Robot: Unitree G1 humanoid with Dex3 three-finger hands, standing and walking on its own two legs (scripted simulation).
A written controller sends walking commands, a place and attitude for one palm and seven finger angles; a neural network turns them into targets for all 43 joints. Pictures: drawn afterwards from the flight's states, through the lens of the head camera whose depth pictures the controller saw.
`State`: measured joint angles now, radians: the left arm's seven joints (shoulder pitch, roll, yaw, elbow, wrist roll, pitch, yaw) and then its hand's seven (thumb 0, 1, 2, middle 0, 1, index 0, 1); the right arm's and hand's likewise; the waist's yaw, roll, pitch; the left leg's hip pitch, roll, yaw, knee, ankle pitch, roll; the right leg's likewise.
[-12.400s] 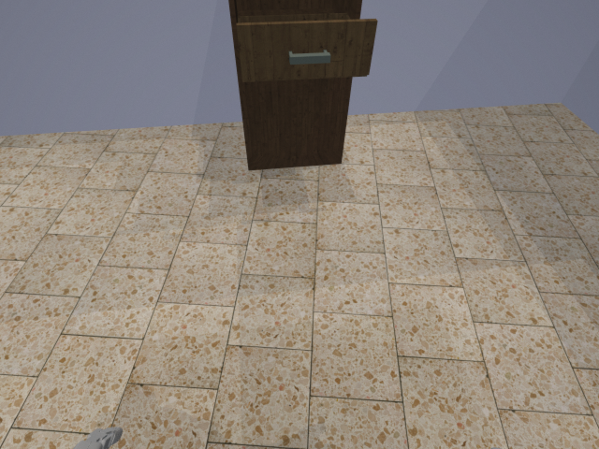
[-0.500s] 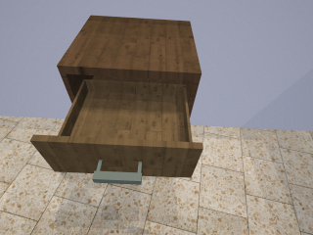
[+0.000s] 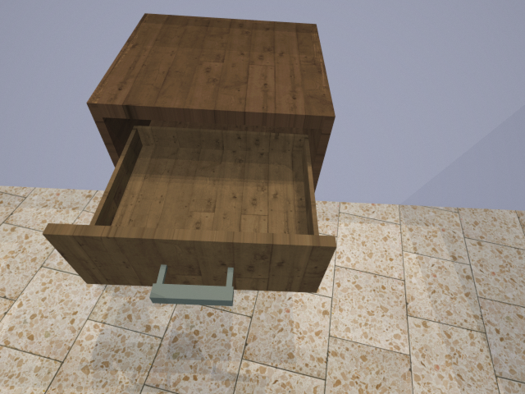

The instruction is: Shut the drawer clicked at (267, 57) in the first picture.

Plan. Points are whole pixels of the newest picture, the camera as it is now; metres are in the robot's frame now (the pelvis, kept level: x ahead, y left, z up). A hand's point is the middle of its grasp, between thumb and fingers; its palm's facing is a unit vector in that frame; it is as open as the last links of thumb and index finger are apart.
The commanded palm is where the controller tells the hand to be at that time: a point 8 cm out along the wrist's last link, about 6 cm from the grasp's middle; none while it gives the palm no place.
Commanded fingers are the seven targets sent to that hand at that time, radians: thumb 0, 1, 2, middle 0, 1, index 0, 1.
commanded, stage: shuffle to correct the standing spot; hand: left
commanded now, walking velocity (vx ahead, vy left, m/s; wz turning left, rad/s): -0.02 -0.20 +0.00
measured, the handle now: (195, 283) +0.30 +0.14 -0.04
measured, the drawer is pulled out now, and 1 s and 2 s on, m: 0.28 0.28 0.28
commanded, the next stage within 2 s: come to a stop and stand still in 0.14 s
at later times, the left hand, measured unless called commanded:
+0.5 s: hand out of the picture +0.01 +0.10 -0.18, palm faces +0.03 -0.99 -0.17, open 7.3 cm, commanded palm none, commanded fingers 0.00 0.90 0.90 -0.20 -0.30 -0.20 -0.30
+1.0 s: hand out of the picture -0.02 +0.14 -0.17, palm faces +0.02 -0.98 -0.18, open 7.3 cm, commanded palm none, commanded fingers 0.00 0.90 0.90 -0.20 -0.30 -0.20 -0.30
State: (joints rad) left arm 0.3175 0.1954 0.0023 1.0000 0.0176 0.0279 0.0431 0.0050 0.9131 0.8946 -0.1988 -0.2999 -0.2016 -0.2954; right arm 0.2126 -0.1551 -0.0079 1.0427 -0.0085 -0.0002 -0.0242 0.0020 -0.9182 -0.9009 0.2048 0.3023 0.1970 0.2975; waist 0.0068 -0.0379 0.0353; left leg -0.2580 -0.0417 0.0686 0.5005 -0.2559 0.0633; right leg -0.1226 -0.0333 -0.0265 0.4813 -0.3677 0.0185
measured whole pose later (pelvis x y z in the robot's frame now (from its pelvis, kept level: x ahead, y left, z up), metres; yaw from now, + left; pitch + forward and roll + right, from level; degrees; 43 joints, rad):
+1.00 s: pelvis -0.04 -0.03 +0.01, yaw +0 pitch -1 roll +0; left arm 0.30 0.17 -0.02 1.02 0.01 0.00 0.04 0.01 0.91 0.89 -0.20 -0.30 -0.20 -0.30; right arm 0.26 -0.15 0.01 1.10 0.00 -0.01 -0.02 0.00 -0.93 -0.90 0.20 0.30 0.19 0.30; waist 0.01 -0.03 0.04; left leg -0.20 -0.04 0.08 0.41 -0.20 0.06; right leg -0.12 0.02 -0.04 0.40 -0.27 -0.03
